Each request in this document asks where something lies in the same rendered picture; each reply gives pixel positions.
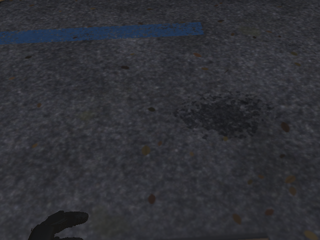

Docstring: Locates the robot left hand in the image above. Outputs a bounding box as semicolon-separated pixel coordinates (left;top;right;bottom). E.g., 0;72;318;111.
28;210;89;240

